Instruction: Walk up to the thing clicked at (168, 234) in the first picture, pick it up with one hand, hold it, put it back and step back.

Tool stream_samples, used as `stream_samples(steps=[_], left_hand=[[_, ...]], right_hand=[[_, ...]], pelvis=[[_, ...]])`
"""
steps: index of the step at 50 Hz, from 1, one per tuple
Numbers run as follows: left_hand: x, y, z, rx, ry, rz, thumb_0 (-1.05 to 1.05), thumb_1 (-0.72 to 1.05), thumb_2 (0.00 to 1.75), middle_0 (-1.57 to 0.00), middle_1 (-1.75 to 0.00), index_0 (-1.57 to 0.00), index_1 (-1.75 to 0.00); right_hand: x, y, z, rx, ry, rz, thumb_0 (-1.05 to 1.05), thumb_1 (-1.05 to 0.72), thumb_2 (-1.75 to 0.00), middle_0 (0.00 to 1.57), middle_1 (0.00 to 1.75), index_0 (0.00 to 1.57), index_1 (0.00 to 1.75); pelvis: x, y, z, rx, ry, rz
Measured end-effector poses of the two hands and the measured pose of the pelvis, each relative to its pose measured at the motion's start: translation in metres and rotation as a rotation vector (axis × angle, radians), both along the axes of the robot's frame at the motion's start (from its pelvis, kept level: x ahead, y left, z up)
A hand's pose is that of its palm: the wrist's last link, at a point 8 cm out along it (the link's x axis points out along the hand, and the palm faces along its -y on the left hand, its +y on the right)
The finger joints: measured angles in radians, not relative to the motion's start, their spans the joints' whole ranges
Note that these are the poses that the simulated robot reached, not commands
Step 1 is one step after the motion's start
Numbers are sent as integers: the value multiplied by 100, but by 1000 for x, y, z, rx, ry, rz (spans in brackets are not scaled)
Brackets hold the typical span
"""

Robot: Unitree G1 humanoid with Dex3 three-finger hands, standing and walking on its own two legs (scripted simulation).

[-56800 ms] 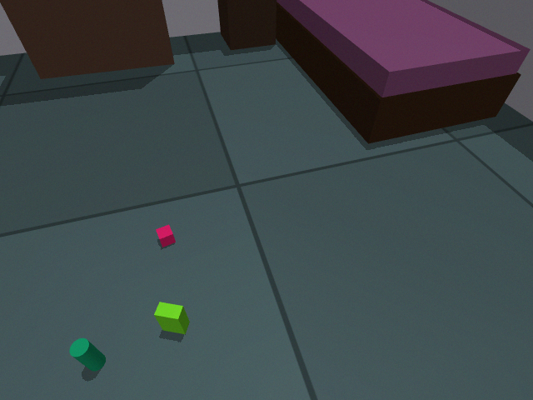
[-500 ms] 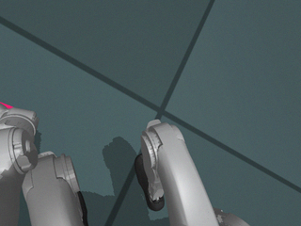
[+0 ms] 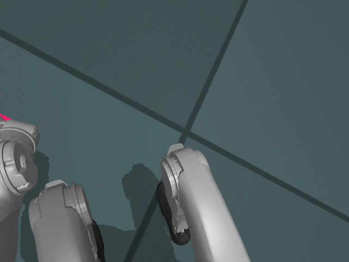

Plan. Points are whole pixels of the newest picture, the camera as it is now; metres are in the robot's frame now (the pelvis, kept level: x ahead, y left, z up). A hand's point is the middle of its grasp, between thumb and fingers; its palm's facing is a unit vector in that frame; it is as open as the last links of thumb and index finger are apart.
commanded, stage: settle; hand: left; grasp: from above
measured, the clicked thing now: (5, 132) +0.46 +0.26 -0.20
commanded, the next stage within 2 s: lift in 0.28 s
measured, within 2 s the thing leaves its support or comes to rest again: neither
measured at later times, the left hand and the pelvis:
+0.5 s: hand out of the picture +0.44 +0.26 -0.14, palm faces -0.12 -0.41 -0.90, open 9.5 cm; pelvis +0.00 +0.00 +0.01, yaw +2 degrees
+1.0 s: hand out of the picture +0.41 +0.26 -0.03, palm faces -0.10 -0.41 -0.91, open 9.4 cm; pelvis +0.01 -0.01 +0.08, yaw +5 degrees
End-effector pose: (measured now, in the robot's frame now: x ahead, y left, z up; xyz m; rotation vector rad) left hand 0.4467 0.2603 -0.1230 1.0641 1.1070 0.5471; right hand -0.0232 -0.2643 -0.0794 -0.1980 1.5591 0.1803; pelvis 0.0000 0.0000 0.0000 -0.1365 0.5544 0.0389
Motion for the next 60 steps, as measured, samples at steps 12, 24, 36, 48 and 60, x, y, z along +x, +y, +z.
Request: stream_samples(steps=[12,24,36,48,60], left_hand=[[-12,8,22,17,8,50,1,4,63,-98,-39,-71,-50],[-4,6,40,22,0,24,1,4,63,-97,-40,-71,-52],[-15,8,63,20,-1,26,1,3,64,-97,-43,-71,-61],[-37,11,138,23,-34,34,1,3,64,-98,-43,-72,-61],[-62,0,221,27,-23,-20,0,3,63,-98,-43,-71,-53]], right_hand=[[22,-5,-6,2,-60,5,0,-90,-89,19,30,20,30],[28,-6,-9,10,-63,-8,0,-91,-89,19,30,20,30],[43,-8,-13,10,-100,-56,0,-92,-89,19,30,20,30],[88,-10,12,-11,-235,-73,0,-92,-89,19,30,20,30],[136,-8,84,-76,-393,-80,1,-91,-89,19,30,20,30]], pelvis=[[2,0,8,21,15,7],[4,-3,13,39,37,11],[7,-4,22,61,62,17],[8,-7,66,90,59,24],[13,-11,136,102,16,31]])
